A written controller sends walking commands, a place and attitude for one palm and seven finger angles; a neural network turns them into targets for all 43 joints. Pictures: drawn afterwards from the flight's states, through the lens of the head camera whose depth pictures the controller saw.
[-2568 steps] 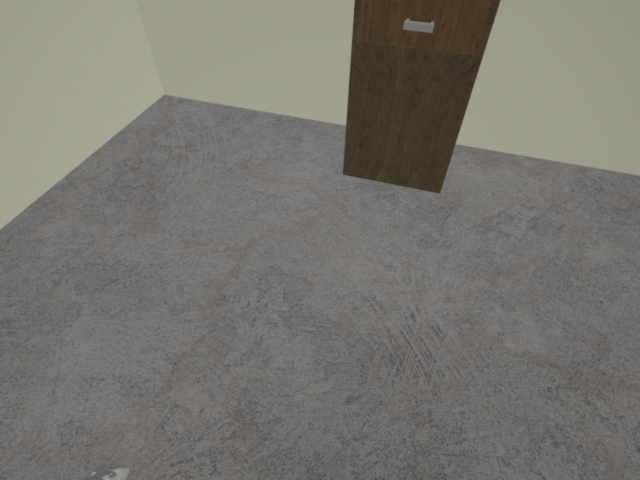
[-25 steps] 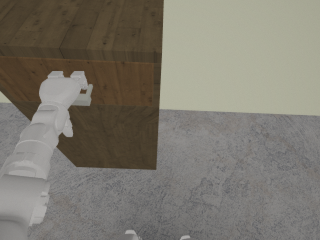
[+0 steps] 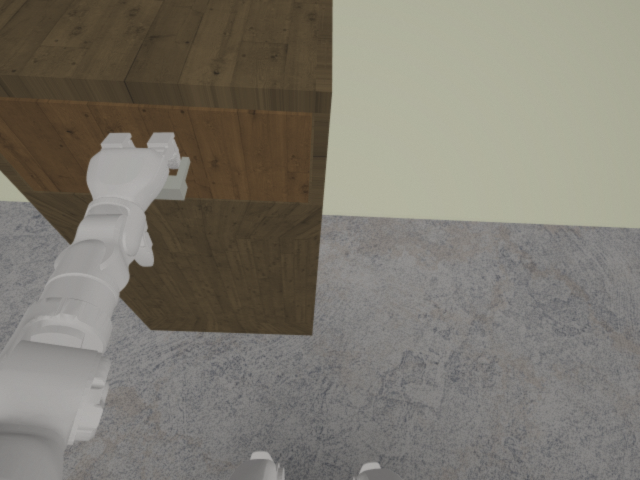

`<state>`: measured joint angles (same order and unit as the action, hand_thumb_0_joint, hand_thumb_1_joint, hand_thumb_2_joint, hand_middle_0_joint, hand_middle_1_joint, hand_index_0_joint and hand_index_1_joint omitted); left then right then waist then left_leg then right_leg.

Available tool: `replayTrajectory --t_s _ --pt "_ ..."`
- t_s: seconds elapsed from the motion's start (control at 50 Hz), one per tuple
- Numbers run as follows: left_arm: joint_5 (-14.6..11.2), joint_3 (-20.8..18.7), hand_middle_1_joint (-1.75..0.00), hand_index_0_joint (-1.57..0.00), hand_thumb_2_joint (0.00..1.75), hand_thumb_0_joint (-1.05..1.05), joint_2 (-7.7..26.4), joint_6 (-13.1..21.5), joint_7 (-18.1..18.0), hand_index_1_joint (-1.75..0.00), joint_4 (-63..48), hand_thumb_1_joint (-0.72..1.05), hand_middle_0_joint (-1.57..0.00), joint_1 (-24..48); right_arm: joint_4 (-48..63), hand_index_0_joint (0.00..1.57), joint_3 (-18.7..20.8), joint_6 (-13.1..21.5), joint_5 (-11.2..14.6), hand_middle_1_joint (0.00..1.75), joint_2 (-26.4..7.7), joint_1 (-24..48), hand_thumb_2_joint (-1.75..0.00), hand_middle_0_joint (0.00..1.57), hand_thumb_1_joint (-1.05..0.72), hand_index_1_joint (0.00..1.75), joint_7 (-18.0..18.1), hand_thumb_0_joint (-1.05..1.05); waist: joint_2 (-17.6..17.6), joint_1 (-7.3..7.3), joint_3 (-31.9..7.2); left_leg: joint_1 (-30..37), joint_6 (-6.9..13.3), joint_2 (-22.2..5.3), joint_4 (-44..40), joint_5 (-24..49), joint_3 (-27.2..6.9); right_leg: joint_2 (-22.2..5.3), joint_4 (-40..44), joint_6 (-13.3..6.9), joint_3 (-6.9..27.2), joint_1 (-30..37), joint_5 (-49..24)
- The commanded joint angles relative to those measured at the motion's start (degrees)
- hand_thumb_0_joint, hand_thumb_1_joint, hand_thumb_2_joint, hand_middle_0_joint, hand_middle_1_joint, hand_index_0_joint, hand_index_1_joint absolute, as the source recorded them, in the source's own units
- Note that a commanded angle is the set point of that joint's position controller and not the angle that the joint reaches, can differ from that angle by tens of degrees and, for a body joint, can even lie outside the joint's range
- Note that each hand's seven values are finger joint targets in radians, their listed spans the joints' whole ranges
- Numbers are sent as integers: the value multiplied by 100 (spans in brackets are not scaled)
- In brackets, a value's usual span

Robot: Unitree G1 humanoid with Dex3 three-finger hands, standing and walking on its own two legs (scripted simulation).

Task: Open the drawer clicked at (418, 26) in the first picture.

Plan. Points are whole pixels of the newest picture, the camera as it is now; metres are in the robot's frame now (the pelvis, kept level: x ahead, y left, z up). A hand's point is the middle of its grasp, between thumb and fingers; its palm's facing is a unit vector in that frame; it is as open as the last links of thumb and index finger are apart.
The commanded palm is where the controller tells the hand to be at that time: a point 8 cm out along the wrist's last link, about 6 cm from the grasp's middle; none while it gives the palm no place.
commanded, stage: lower the fingers behind the handle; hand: left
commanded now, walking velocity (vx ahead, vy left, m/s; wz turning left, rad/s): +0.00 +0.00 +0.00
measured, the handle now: (149, 174) +0.52 +0.24 +0.04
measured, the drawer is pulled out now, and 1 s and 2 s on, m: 0.00 0.00 0.00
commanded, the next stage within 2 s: lift the fingers back up to retry in 0.28 s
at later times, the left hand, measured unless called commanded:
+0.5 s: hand (144, 201) +0.47 +0.24 +0.04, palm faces -0.04 -0.01 -1.00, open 14.0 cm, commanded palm +0.45 +0.22 +0.09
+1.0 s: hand (139, 181) +0.47 +0.23 +0.08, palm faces +0.00 -0.05 -1.00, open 13.9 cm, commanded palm +0.45 +0.23 +0.16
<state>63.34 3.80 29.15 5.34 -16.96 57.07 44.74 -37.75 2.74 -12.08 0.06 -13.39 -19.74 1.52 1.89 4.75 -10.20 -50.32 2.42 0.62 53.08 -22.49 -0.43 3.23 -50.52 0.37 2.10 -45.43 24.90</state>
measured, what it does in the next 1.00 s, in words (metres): stands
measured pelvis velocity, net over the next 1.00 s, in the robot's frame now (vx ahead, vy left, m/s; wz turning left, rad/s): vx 0.03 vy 0.00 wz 0.01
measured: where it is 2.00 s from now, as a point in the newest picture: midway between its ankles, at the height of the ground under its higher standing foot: outside the picture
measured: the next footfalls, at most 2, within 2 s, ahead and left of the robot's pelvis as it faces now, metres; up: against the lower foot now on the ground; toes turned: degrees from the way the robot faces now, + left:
none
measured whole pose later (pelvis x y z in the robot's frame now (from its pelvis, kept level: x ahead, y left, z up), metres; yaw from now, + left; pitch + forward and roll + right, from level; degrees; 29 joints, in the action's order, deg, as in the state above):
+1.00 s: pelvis +0.03 +0.00 +0.02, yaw +1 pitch +16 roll -2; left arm 58.1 1.3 31.1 9.9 -11.1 39.2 32.8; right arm -38.4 4.1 -10.0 0.2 -14.2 -18.3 2.3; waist 3.2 3.7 -7.6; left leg -39.4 2.1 0.7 45.4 -22.0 -0.7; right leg 2.9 -41.9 0.0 2.2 -34.1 23.9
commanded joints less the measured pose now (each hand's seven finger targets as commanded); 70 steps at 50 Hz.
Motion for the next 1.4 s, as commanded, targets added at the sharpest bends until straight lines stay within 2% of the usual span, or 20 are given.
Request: replayTrajectory --t_s 0.0,0.16,0.22,0.26,0.48,0.52,0.54,0.66,0.74,0.88,0.92,0.94,0.98,1.0,1.06,1.2,1.28,1.32,1.34,1.38 --pt "-10 -220 -120 -30 30 0 915 18 29 -120 -569 -50 -30 1587 374 20 359 65 -54 30 -1009 -596 -90 20 -90 30 116 0 7 113 -1682 2210 -15 -55 -552 1645 -65 143 699 -344 -351 29 -1191" --pt "-45 -267 -120 -30 30 0 1008 24 79 -120 -550 -50 -30 1607 365 20 341 71 -36 30 -1019 -623 -90 20 -90 30 140 0 24 106 -1648 2204 -14 -57 -578 1648 -72 139 700 -345 -363 41 -1178" --pt "-101 -102 -120 -30 30 0 772 45 99 -120 -617 -50 -30 1677 378 20 337 88 -40 30 -991 -607 -90 20 -90 30 128 0 104 150 -1603 2213 -18 -56 -579 1664 -76 135 713 -351 -366 -5 -1174" --pt "-48 -226 -120 -30 30 0 1001 12 89 -120 -451 -50 -30 1677 342 20 337 79 -24 30 -1030 -622 -90 20 -90 30 151 0 -71 184 -1466 2058 4 -59 -570 1511 -74 131 733 -331 -342 -28 -1120" --pt "-158 -370 -120 -30 30 0 1154 111 57 -120 -1329 -50 -30 1972 426 20 371 84 -34 30 -990 -562 -90 20 -90 30 142 0 366 66 -2100 2756 -37 -62 -637 2111 -85 160 781 -330 -355 307 -1468" --pt "-257 -296 -120 -30 30 0 1030 169 71 -120 -1603 -50 -30 2219 408 20 386 119 -46 30 -969 -531 -90 20 -90 30 139 0 383 152 -2145 2947 -33 -81 -667 2225 -113 157 839 -325 -371 353 -1516" --pt "-213 -499 -120 -30 30 0 1303 202 54 -120 -1625 -50 -30 2152 395 20 388 120 -33 30 -991 -546 -90 20 -90 30 146 0 377 77 -2210 3009 -41 -84 -685 2271 -135 164 846 -315 -355 384 -1533" --pt "-325 -677 -120 -30 30 0 1577 349 65 -120 -2012 -50 -30 2327 370 20 382 201 -29 30 -999 -483 -90 20 -90 30 202 0 489 88 -2179 3184 -21 -42 -790 2478 -103 162 971 -321 -341 745 -1804" --pt "-393 -908 -120 -30 30 0 1859 533 47 -120 -2620 -50 -30 2517 387 20 400 254 -37 30 -1002 -441 -90 20 -90 30 210 0 652 34 -2629 3582 -39 -47 -786 3106 -117 159 958 -294 -333 955 -2187" --pt "-684 -929 -120 -30 30 0 1787 687 110 -120 -3670 -50 -30 2216 441 20 436 329 -41 30 -959 -244 -90 20 -90 30 163 0 996 -26 -2875 4263 -87 -76 -767 4374 -137 167 1060 -252 -330 1221 -2800" --pt "-776 -1111 -120 -30 30 0 2017 679 125 -120 -3921 -50 -30 2090 452 20 436 353 -55 30 -987 -206 -90 20 -90 30 186 0 853 -74 -2974 4287 -96 -78 -797 4633 -169 153 1066 -260 -311 1492 -2996" --pt "-720 -993 -120 -30 30 0 1865 620 116 -120 -3771 -50 -30 1998 403 20 445 348 -24 30 -946 -166 -90 20 -90 30 150 0 878 -41 -2898 4311 -83 -66 -795 4670 -136 152 1096 -223 -308 1375 -3025" --pt "-604 -1042 -120 -30 30 0 1829 232 123 -120 -2886 -50 -30 1522 264 20 430 274 9 30 -962 -168 -90 20 -90 30 73 0 608 -112 -2250 3848 -91 -60 -908 4363 -85 141 1144 -246 -368 1400 -2970" --pt "-630 -811 -120 -30 30 0 1497 8 204 -120 -2456 -50 -30 1230 297 20 400 222 49 30 -950 -139 -90 20 -90 30 29 0 268 -126 -1892 3516 -63 -31 -1015 3947 -39 133 1222 -254 -385 1529 -2907" --pt "-594 -570 -120 -30 30 0 1439 -276 517 -120 -2152 -50 -30 1284 397 20 360 82 108 30 -1018 -41 -90 20 -90 30 35 0 -24 -117 -1696 3212 4 43 -1208 3328 119 50 1371 -262 -293 1952 -3063" --pt "-656 -474 -120 -30 30 0 1465 294 1169 -120 -2305 -50 -30 1485 650 20 309 -5 102 30 -967 116 -90 20 -90 30 186 0 -200 -78 -1347 3081 87 129 -1348 2571 148 -19 1543 -251 -178 1994 -2748" --pt "-624 -593 -120 -30 30 0 1507 700 940 -120 -2567 -50 -30 1787 658 20 337 48 81 30 -902 101 -90 20 -90 30 170 0 107 -89 -1536 3179 52 130 -1237 2576 104 1 1411 -264 -178 1665 -2482" --pt "-629 -744 -120 -30 30 0 1650 686 748 -120 -2369 -50 -30 1865 596 20 340 74 60 30 -919 57 -90 20 -90 30 158 0 155 -73 -1496 3074 42 124 -1182 2500 97 7 1370 -290 -199 1583 -2342" --pt "-538 -1002 -120 -30 30 0 1994 656 629 -120 -2330 -50 -30 1979 580 20 346 71 71 30 -947 41 -90 20 -90 30 154 0 102 -123 -1666 3021 35 112 -1179 2457 82 13 1326 -268 -170 1587 -2324" --pt "-470 -908 -120 -30 30 0 1901 523 475 -120 -2228 -50 -30 1996 580 20 343 83 69 30 -930 30 -90 20 -90 30 141 0 215 -140 -1781 2966 18 129 -1152 2461 102 22 1273 -285 -192 1593 -2345"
